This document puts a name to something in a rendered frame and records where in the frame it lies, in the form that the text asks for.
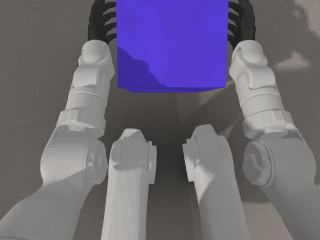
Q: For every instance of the robot shin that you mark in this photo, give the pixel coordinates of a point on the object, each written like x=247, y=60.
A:
x=115, y=153
x=222, y=141

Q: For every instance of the robot left shin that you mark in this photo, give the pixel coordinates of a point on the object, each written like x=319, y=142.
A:
x=115, y=153

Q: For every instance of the robot right upper arm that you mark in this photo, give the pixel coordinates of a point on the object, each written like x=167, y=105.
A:
x=284, y=169

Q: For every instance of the robot left hand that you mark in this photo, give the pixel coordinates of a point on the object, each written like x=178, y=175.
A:
x=97, y=30

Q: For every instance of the carton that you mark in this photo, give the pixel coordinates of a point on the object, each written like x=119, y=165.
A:
x=171, y=46

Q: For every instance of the right robot forearm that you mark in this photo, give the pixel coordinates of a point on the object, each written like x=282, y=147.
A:
x=259, y=97

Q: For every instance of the robot right shin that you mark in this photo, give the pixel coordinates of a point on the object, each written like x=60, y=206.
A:
x=222, y=141

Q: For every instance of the robot right hand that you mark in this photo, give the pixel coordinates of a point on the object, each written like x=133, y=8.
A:
x=245, y=22

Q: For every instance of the robot left upper arm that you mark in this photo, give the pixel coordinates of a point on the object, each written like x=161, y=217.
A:
x=70, y=167

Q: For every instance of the left robot forearm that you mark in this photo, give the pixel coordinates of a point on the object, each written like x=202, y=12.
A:
x=84, y=113

